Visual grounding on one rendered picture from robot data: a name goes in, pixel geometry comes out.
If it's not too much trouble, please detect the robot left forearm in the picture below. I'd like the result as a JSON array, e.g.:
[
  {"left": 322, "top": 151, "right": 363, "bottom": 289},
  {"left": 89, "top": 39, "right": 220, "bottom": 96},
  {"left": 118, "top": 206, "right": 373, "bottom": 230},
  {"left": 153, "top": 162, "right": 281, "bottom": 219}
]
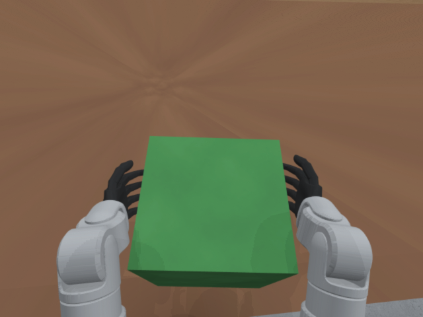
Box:
[{"left": 56, "top": 200, "right": 130, "bottom": 317}]

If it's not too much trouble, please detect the robot right forearm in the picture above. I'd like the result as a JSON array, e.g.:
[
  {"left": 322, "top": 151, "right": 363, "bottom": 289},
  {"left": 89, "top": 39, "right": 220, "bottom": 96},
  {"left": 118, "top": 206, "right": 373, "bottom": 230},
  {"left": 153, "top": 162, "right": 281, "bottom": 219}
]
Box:
[{"left": 296, "top": 196, "right": 373, "bottom": 317}]

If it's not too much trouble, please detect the robot left hand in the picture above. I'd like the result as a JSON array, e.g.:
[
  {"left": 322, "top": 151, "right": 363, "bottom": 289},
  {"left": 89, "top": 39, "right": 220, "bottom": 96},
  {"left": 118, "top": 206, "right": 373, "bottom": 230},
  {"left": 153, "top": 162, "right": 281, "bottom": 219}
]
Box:
[{"left": 103, "top": 160, "right": 144, "bottom": 219}]

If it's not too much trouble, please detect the carton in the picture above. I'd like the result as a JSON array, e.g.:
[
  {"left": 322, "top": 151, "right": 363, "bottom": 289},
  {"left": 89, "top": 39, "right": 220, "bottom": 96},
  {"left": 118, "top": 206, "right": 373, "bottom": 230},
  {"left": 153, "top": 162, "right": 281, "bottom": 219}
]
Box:
[{"left": 128, "top": 136, "right": 299, "bottom": 288}]

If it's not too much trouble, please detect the robot right hand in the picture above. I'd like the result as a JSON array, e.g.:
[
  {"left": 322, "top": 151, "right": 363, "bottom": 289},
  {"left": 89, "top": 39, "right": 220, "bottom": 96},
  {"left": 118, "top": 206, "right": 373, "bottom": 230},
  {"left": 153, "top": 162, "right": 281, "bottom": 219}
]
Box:
[{"left": 283, "top": 155, "right": 322, "bottom": 218}]

